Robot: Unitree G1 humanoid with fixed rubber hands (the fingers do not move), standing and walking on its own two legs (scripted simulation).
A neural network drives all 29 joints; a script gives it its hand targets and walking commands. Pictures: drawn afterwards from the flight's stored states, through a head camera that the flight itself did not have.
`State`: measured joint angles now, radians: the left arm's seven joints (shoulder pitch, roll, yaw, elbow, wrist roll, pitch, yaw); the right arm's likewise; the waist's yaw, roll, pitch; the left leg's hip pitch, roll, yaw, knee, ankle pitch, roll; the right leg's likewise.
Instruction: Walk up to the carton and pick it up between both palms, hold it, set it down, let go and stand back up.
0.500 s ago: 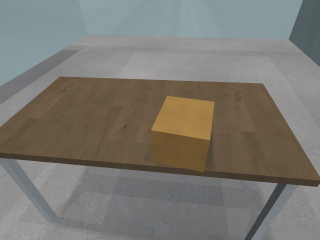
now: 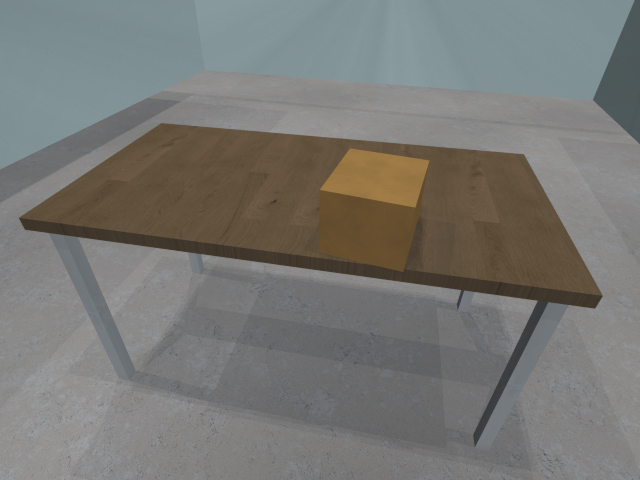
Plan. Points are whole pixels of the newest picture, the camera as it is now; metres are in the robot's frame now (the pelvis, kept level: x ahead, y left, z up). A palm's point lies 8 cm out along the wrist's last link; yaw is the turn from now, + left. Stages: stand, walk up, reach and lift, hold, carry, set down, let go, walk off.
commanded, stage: stand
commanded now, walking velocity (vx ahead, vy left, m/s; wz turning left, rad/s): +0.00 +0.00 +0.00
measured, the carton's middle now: (374, 205) +0.71 -0.11 +0.03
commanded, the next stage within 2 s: none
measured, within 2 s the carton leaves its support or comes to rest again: neither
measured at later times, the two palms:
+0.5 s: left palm out of the picture +0.05 +0.18 -0.12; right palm out of the picture -0.14 -0.28 -0.15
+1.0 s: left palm out of the picture +0.19 +0.22 -0.13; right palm out of the picture +0.09 -0.28 -0.10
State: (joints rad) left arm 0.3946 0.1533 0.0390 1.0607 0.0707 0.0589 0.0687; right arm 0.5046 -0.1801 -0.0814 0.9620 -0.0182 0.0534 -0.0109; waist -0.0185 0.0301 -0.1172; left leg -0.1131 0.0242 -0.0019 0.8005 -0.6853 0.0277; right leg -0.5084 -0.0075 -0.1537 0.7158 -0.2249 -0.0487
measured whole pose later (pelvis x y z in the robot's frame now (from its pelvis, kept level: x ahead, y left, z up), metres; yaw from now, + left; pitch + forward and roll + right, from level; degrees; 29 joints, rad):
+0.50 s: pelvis -0.02 -0.07 +0.00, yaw -11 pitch -6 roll +0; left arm 0.36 0.19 0.06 0.87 0.04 -0.02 0.01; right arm 0.48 -0.21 -0.02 1.02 -0.04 0.03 0.00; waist -0.01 0.07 0.13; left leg -0.20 0.10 0.03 1.09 -0.59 0.02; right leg -0.42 -0.05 -0.05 0.86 -0.34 0.00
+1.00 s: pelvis +0.10 -0.04 +0.01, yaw -8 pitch -3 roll -1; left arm 0.25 0.32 0.04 0.95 0.03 0.04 0.00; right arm 0.36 -0.17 0.02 0.84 -0.02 -0.01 -0.01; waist -0.02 -0.06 0.07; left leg -0.35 0.10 0.06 0.77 -0.36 -0.03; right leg -0.40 -0.04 -0.02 1.04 -0.58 -0.02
